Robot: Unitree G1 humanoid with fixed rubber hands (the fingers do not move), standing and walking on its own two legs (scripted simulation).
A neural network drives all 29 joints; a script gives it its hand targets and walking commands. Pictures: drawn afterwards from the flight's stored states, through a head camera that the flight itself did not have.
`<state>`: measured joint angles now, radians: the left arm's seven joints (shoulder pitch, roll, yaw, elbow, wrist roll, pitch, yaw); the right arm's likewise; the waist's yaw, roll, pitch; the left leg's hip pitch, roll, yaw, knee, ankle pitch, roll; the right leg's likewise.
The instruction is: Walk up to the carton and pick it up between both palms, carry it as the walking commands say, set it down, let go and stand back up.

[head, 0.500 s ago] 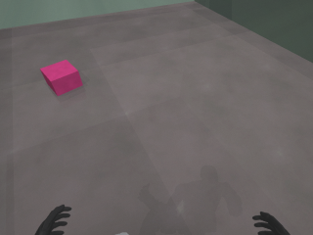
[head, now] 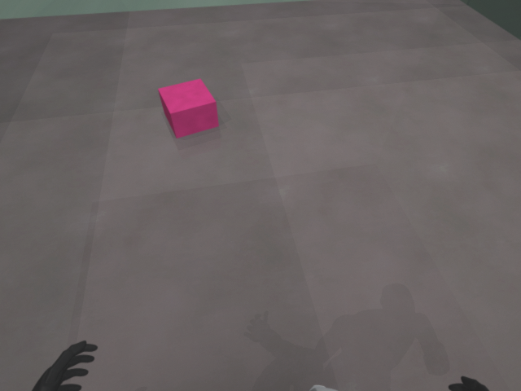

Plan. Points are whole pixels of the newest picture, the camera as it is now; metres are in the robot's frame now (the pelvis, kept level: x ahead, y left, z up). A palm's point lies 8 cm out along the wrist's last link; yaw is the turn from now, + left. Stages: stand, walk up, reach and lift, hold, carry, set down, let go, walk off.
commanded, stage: walk up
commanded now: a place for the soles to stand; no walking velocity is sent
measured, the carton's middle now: (188, 107) +1.68 +0.39 -0.66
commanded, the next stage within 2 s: none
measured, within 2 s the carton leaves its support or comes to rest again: neither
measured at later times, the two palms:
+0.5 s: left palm (52, 314) +0.27 +0.35 -0.06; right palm (430, 282) +0.30 -0.30 -0.06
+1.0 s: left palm (67, 276) +0.34 +0.36 -0.08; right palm (376, 186) +0.52 -0.26 -0.05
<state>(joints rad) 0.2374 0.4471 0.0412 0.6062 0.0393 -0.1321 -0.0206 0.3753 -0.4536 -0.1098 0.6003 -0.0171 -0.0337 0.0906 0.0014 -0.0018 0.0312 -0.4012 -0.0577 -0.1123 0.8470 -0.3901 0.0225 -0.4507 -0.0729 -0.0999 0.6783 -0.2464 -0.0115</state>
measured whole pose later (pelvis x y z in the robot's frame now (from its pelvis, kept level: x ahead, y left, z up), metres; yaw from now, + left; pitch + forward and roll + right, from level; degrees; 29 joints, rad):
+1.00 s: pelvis +0.33 +0.03 +0.00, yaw +20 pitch +2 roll -1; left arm 0.27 0.45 0.04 0.62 0.02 -0.10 -0.06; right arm 0.38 -0.46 -0.10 0.60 -0.01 -0.12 0.02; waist 0.00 -0.03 0.03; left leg -0.46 0.02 0.00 0.74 -0.31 0.02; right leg -0.49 -0.10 -0.09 1.06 -0.42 -0.02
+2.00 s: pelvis +0.59 +0.01 -0.01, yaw +23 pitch +0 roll +2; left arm 0.32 0.45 0.04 0.62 0.02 -0.08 -0.06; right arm 0.37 -0.46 -0.09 0.60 -0.02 -0.11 0.01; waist 0.00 -0.03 0.03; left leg -0.49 0.04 0.01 1.07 -0.41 0.02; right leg -0.51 -0.08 -0.05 0.81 -0.30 -0.03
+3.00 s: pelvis +0.83 +0.10 -0.01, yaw +23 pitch +2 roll +0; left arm 0.29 0.44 0.04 0.62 0.02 -0.05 -0.06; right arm 0.46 -0.46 -0.08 0.60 -0.02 -0.13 -0.03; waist 0.00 -0.04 0.03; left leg -0.44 0.07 0.04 0.78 -0.37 0.01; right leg -0.60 -0.07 -0.04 1.05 -0.46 -0.03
